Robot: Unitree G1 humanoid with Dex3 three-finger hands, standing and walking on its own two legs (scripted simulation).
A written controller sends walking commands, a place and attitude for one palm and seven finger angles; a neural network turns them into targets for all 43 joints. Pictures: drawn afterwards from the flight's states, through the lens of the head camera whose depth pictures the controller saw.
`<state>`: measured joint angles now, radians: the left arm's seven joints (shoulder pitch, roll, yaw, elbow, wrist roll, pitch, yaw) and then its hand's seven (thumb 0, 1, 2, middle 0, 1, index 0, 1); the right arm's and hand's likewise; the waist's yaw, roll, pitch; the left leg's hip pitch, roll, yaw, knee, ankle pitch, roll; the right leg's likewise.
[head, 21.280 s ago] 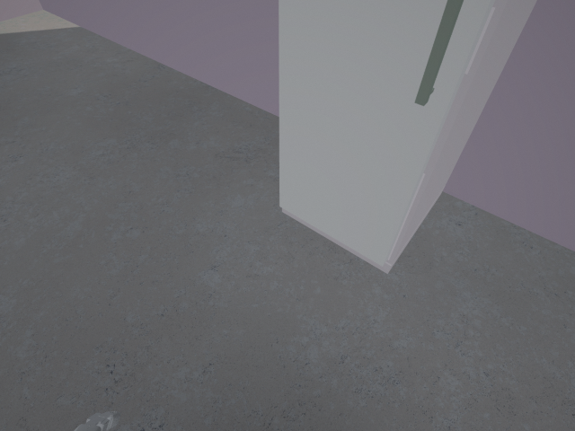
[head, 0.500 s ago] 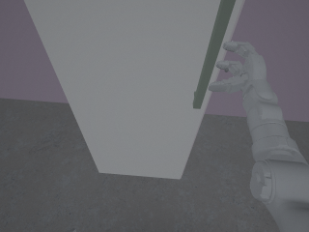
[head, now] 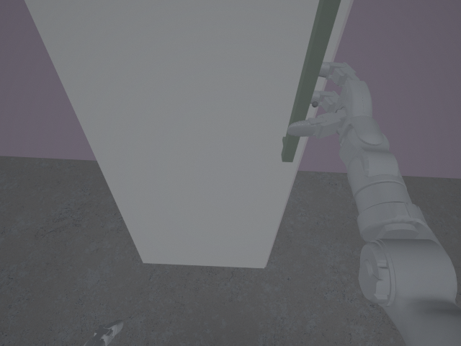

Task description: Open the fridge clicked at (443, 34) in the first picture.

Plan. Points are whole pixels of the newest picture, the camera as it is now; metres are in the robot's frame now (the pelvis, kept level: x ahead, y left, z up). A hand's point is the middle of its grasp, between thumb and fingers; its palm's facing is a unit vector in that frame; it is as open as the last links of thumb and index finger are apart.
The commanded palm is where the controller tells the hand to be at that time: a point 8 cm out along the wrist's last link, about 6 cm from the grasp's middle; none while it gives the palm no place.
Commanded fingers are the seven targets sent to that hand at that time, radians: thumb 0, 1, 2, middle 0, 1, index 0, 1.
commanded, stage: slide the fingers in behind the handle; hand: right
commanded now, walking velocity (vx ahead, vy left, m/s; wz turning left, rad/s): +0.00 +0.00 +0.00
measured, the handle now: (308, 64) +0.52 -0.06 +0.25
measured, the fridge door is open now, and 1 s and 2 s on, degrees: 0 0 0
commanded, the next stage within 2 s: grip the handle and tug to test in 0.94 s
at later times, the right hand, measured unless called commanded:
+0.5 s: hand (300, 105) +0.46 -0.05 +0.21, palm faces -0.08 +1.00 +0.01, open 14.0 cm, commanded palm +0.44 -0.11 +0.21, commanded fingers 0.00 0.50 -0.30 0.30 1.20 0.30 1.20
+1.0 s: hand (295, 102) +0.46 -0.05 +0.21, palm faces -0.08 +1.00 +0.01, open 14.0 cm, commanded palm +0.44 -0.10 +0.21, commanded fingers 0.00 0.50 -0.30 0.30 1.20 0.30 1.20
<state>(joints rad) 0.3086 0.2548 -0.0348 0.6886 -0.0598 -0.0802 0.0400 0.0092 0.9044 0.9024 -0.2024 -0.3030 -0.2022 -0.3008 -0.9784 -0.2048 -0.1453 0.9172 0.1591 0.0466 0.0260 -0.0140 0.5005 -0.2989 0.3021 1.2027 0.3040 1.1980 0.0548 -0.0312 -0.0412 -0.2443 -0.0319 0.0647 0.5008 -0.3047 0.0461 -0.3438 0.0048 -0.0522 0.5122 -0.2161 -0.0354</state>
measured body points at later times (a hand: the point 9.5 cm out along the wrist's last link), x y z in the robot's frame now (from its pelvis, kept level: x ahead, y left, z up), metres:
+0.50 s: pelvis +0.01 +0.01 +0.00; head +0.01 +0.03 +0.45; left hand +0.09 +0.26 -0.12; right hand +0.46 -0.11 +0.21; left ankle -0.03 +0.09 -0.74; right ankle +0.03 -0.10 -0.74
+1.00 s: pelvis +0.00 +0.01 +0.00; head +0.01 +0.03 +0.45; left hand +0.09 +0.26 -0.12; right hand +0.46 -0.10 +0.21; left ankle -0.03 +0.09 -0.74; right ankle +0.03 -0.10 -0.74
